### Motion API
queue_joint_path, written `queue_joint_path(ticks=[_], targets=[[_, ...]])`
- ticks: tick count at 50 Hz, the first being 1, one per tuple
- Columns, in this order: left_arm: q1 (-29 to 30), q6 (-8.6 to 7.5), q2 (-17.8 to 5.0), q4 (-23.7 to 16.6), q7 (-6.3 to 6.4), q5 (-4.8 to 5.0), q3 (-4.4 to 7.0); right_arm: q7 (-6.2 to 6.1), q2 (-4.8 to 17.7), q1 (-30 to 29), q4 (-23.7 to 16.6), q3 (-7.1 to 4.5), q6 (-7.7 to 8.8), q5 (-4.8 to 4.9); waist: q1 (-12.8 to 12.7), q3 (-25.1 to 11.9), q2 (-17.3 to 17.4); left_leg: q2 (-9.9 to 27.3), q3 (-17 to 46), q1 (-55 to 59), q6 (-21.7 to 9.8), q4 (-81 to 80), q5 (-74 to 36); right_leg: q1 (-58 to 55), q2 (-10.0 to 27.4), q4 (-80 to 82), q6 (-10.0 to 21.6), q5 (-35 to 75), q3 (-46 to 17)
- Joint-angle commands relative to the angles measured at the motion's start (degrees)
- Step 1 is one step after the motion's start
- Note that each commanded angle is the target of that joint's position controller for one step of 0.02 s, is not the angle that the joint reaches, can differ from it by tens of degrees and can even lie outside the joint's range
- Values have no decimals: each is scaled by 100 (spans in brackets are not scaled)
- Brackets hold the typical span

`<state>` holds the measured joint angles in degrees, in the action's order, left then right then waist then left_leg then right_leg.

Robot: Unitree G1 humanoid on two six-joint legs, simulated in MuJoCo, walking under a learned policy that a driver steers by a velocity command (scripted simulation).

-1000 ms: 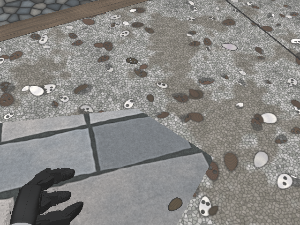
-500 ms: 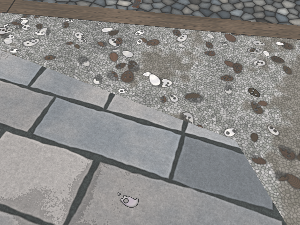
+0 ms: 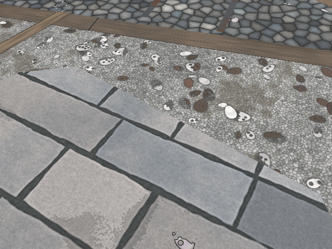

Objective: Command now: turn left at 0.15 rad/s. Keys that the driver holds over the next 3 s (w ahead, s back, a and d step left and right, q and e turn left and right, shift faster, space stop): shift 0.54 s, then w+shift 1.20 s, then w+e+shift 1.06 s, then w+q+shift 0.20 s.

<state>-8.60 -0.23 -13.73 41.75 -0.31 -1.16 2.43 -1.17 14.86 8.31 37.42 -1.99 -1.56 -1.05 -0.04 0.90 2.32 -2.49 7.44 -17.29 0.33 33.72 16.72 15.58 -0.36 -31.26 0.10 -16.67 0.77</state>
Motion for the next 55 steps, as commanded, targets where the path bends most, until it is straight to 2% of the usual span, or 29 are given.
queue_joint_path(ticks=[1,3,10,27,28,29,30,31,32,33,34,35,36,38,40,41,42,43,44,45,46,47,48,49,50,51,53,55], targets=[[420,-160,-776,-421,28,47,140,-10,651,-10,-322,-234,-24,-43,126,-429,-1009,268,108,417,4,-391,-593,-184,924,921,494,1046,-1025],[335,-167,-771,-413,32,30,122,39,585,4,-250,-225,-24,7,56,-308,-682,261,162,419,-132,-479,-814,-181,653,803,256,647,-680],[161,-102,-618,-352,47,51,50,27,503,156,-11,-227,75,14,-73,-333,-146,332,299,322,-155,-655,-1137,-458,451,494,217,829,-401],[1,-139,-578,241,68,81,-22,-133,433,405,514,-228,75,36,-26,-172,-211,327,254,665,-80,-708,-1444,-339,345,637,150,849,-314],[-200,-119,-627,363,81,92,-3,-143,400,593,636,-231,59,63,-38,-399,-297,136,38,691,-120,-613,-340,-438,268,733,219,-323,-277],[-371,-92,-850,440,96,173,79,-133,474,686,672,-274,64,122,-82,-199,-515,-73,-200,250,-197,-355,1322,-380,357,923,430,-1987,-551],[-670,-100,-997,517,127,241,123,-105,517,440,536,-288,136,158,-227,244,-763,-68,-312,-622,-227,50,2028,-413,833,1384,778,-3315,-1341],[-935,-161,-1276,599,151,285,200,-55,311,76,312,-231,279,265,-299,595,-1289,-36,-713,-1252,-191,778,1497,-529,1719,2155,1265,-4200,-2593],[-932,-232,-1405,602,193,274,258,-12,340,-338,141,-218,423,341,-390,1013,-1375,347,-573,-1805,-211,1407,1055,-403,2340,2602,1599,-3946,-3421],[-967,-320,-1354,589,213,208,260,25,481,-506,78,-262,535,337,-434,1022,-1155,585,-353,-2260,-241,1941,1078,-632,2496,2700,1659,-3353,-3581],[-856,-398,-1214,524,207,184,227,60,481,-363,118,-279,618,308,-316,776,-946,737,-296,-2523,-281,2220,944,-1004,2392,2592,1545,-2859,-3378],[-722,-426,-1128,450,180,233,205,104,422,-211,151,-257,682,292,-227,537,-843,819,-362,-2458,-307,2028,808,-1137,2184,2525,1367,-2445,-2931],[-629,-425,-1129,409,153,294,208,144,364,-137,189,-233,726,284,-187,380,-919,827,-516,-2012,-297,1472,663,-1012,1902,2525,1173,-1989,-2317],[-489,-397,-1228,372,108,343,237,196,220,-25,308,-194,774,233,-79,197,-1070,523,-956,-647,-164,537,280,-328,1281,2437,960,-1230,-1275],[-531,-373,-1291,361,73,376,251,226,227,278,457,-194,760,256,76,163,-990,310,-1309,165,-36,-90,-265,51,1190,2148,1019,-1235,-945],[-555,-364,-1249,351,54,391,237,216,244,553,568,-205,740,276,199,149,-868,210,-1447,679,-26,-295,-491,370,1189,1902,1022,-1308,-877],[-558,-374,-1128,334,31,351,189,183,342,959,696,-254,715,302,406,63,-725,105,-1529,1275,-73,-352,-405,711,1135,1490,967,-1177,-793],[-464,-409,-843,278,4,241,81,140,566,1710,888,-360,708,343,797,-201,-442,176,-1316,2172,-206,-421,-246,1157,915,450,821,-601,-532],[-118,-477,-306,36,-27,86,-86,82,1146,2725,1040,-503,722,250,1253,-456,836,1357,474,3019,-616,-1098,1039,2259,437,-2162,429,-428,17],[-165,-638,-42,-370,17,307,-154,190,1521,2793,864,-504,844,115,944,-676,1532,2429,3713,3370,-1512,-2194,2941,3740,-262,-3788,406,-1264,-456],[-38,-727,-472,-442,3,557,-81,245,1223,2267,799,-414,919,123,734,-234,729,2723,4020,3113,-1728,-2424,3793,4663,246,-4598,553,-795,-883],[144,-756,-635,-495,-39,536,-71,276,871,1961,723,-284,960,135,614,78,447,2543,3258,2854,-1567,-2269,3109,4913,485,-4667,646,-264,-824],[-11,-739,-613,-408,-68,376,-78,299,724,1737,698,-203,931,129,406,75,233,2254,2471,2480,-1415,-2208,2416,4615,722,-4503,601,120,-695],[-68,-710,-624,-380,-91,258,-49,316,615,1514,672,-148,887,113,224,204,243,1960,1899,1961,-1279,-2295,1884,4275,876,-4105,522,430,-685],[-111,-639,-611,-359,-150,258,-35,316,435,1407,677,-72,862,75,88,355,336,1737,1479,1520,-1174,-2429,1541,3986,957,-3907,422,692,-628],[-142,-568,-563,-329,-175,273,-40,300,417,1463,708,-53,871,68,57,414,348,1616,1191,1322,-1173,-2593,1218,3886,928,-3832,316,964,-522],[50,-485,-513,-402,-152,239,-49,232,495,1631,799,-58,892,109,62,597,178,1507,727,1169,-1226,-2841,577,3994,863,-3444,123,1445,-400],[594,-516,-453,-611,-153,221,-74,138,467,1788,882,-27,881,122,172,740,61,1345,165,1015,-1158,-3039,-249,3802,747,-2567,31,1992,-173]])
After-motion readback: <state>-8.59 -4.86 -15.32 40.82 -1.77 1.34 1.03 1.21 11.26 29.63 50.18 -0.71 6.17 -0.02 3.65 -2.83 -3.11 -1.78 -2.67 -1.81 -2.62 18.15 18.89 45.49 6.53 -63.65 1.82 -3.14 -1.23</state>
